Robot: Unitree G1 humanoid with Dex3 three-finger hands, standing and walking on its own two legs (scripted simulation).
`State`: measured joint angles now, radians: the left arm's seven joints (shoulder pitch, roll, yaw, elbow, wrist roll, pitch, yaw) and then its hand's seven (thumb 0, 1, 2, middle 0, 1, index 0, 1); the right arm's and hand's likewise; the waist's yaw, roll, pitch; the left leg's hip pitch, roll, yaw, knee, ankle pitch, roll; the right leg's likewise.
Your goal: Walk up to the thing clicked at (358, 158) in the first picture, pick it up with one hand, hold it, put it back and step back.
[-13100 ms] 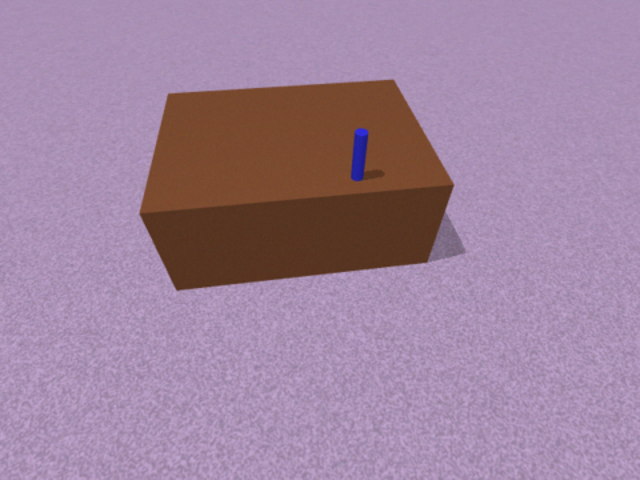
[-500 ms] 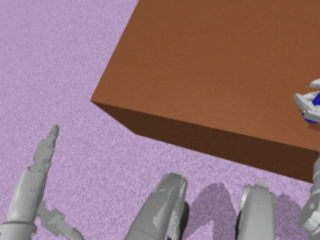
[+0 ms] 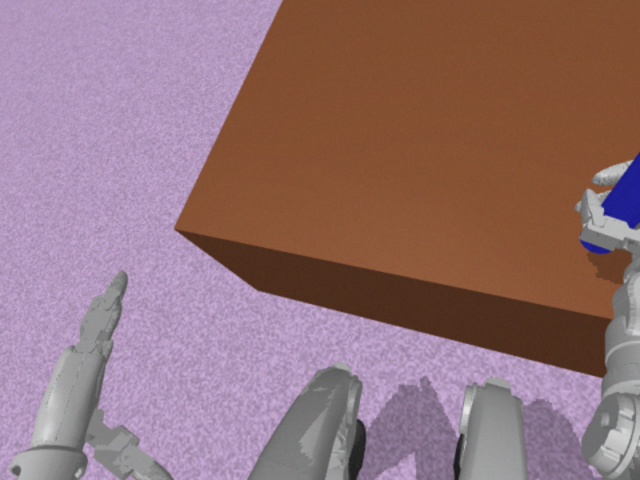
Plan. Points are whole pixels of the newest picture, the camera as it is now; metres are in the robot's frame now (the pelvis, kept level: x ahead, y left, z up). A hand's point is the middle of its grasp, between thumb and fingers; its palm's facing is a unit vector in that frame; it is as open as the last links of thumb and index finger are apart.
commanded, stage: settle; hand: right
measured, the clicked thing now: (629, 201) +0.47 -0.25 -0.02
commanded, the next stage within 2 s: lift in 0.48 s
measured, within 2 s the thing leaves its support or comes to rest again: neither
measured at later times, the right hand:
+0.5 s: hand (619, 192) +0.47 -0.24 -0.01, palm faces +0.23 +0.97 +0.02, open 5.3 cm
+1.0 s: hand out of the picture +0.45 -0.23 +0.04, palm faces +0.23 +0.97 +0.01, open 5.3 cm
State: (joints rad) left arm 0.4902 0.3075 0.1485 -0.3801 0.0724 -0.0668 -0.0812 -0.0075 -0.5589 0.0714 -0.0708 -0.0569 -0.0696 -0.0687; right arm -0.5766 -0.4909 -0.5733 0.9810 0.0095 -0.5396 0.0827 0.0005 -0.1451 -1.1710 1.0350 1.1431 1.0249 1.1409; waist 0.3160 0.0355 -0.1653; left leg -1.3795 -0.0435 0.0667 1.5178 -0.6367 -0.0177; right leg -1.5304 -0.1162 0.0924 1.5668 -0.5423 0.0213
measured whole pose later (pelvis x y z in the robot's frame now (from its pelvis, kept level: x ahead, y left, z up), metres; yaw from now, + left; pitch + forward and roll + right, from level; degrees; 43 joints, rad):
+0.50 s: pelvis +0.01 +0.00 +0.03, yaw -1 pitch +27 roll +6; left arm 0.47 0.28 0.11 -0.29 0.08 -0.05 -0.07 -0.01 -0.56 0.07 -0.06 -0.05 -0.06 -0.07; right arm -0.59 -0.46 -0.54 1.00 0.02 -0.54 0.08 0.00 -0.15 -1.17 1.03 1.15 1.02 1.14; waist 0.29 0.03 -0.16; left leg -1.28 -0.04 0.06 1.41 -0.61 -0.02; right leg -1.43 -0.11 0.08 1.47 -0.53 0.02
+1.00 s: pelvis +0.02 -0.01 +0.06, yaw -2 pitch +24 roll +6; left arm 0.48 0.24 0.09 -0.20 0.08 -0.01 -0.07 -0.01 -0.55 0.06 -0.06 -0.05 -0.06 -0.06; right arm -0.48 -0.36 -0.46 0.86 0.03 -0.50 0.05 0.00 -0.15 -1.17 1.03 1.15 1.02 1.14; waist 0.23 0.03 -0.17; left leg -1.12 -0.03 0.05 1.29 -0.58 -0.03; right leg -1.27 -0.10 0.06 1.35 -0.50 0.01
